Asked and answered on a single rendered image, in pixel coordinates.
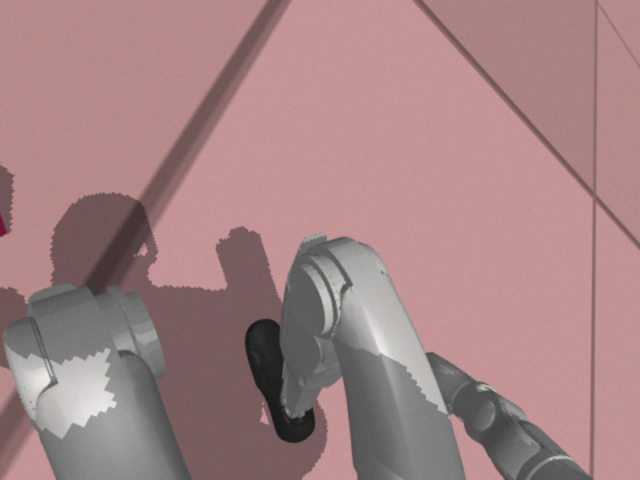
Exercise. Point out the right robot arm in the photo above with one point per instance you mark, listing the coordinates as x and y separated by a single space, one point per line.
518 449

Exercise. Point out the right robot foot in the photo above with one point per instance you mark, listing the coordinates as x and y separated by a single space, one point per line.
266 362

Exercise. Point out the carton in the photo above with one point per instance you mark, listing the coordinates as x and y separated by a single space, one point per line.
2 227

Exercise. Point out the right robot hand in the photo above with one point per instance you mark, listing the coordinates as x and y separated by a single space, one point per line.
450 378

